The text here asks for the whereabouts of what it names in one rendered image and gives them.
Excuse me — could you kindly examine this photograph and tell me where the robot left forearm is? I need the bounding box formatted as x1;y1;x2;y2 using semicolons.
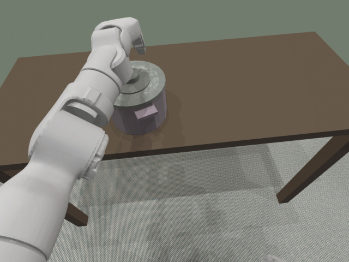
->
28;23;132;159

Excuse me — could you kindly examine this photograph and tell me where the lid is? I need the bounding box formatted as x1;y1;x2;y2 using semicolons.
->
113;61;166;109

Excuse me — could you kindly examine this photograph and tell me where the pot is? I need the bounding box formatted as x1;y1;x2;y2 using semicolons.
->
111;88;167;135

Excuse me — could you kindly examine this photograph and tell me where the robot left hand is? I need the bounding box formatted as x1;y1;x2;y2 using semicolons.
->
94;17;146;74

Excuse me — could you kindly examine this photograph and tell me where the table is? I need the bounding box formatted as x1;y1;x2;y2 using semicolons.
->
0;32;349;227

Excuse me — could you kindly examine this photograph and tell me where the knob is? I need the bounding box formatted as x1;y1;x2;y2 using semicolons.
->
126;68;140;84

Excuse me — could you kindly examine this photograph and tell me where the robot left upper arm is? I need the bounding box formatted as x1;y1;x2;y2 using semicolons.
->
0;110;109;262

